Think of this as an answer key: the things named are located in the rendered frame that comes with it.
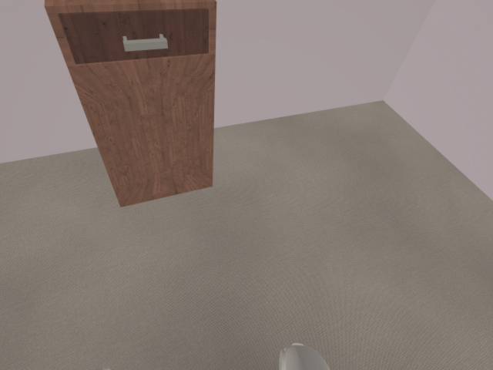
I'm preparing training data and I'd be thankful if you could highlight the handle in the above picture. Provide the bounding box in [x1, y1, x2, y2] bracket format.
[123, 34, 168, 52]

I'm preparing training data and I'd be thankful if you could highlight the cabinet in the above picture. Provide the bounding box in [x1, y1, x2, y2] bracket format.
[45, 0, 216, 207]

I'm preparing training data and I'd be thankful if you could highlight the drawer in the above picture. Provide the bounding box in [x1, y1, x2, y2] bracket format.
[59, 8, 209, 64]

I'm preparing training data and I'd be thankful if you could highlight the right robot thigh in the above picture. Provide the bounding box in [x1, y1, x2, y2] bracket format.
[279, 345, 330, 370]

